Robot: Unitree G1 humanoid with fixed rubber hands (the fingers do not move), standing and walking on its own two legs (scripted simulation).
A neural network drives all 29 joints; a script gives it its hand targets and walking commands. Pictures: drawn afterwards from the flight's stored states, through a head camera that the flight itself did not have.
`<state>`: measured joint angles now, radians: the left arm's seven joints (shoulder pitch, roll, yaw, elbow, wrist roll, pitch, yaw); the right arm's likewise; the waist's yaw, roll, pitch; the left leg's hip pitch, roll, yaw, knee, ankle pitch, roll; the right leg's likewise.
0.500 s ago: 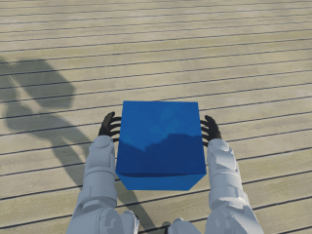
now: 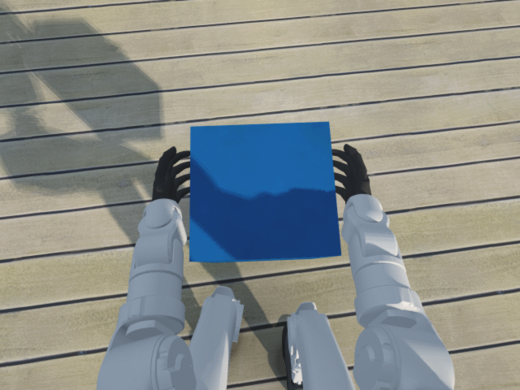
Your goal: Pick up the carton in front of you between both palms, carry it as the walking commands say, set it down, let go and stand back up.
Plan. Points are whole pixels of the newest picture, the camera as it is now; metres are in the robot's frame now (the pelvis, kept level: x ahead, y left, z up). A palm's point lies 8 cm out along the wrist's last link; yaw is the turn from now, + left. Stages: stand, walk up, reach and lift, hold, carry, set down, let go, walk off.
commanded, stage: set down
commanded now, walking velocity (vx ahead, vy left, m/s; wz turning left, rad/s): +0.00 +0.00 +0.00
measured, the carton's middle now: (261, 204) +0.41 +0.04 -0.15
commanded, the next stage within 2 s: none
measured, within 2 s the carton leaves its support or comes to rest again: neither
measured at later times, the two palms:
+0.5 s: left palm (178, 212) +0.40 +0.21 -0.23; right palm (320, 198) +0.46 -0.09 -0.24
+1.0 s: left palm (185, 219) +0.42 +0.22 -0.37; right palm (301, 201) +0.50 -0.07 -0.38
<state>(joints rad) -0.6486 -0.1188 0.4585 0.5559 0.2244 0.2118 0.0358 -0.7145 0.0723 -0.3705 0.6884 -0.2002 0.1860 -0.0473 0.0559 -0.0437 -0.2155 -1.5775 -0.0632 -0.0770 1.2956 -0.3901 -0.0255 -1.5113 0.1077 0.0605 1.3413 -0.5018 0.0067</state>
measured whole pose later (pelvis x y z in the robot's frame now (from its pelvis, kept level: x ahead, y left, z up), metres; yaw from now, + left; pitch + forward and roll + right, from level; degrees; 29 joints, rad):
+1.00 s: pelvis -0.05 +0.00 -0.22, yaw -2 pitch +43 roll +1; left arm -1.12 0.06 0.53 0.72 0.06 0.20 0.11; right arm -1.39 -0.20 -0.08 1.07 -0.01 0.17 -0.14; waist 0.15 -0.03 0.16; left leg -2.29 -0.08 -0.06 2.03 -0.49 -0.08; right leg -2.25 0.22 0.05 2.10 -0.60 0.06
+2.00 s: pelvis -0.05 -0.01 -0.24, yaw -1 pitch +39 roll +4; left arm -1.24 0.13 0.56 0.99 0.12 0.10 -0.01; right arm -1.48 -0.26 -0.09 1.27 -0.06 0.12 -0.06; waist 0.16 -0.04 0.25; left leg -2.28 -0.03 -0.02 2.11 -0.50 -0.08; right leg -2.27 0.15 0.01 2.20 -0.61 -0.01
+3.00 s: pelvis -0.04 +0.00 -0.12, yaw +1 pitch +46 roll +0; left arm -0.93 0.18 0.33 0.71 -0.14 0.13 0.09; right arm -1.18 -0.34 -0.10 0.93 0.02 0.17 -0.04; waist 0.16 -0.03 -0.05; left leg -2.06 -0.03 0.00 1.68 -0.43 -0.01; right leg -2.00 0.06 0.02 1.76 -0.57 0.00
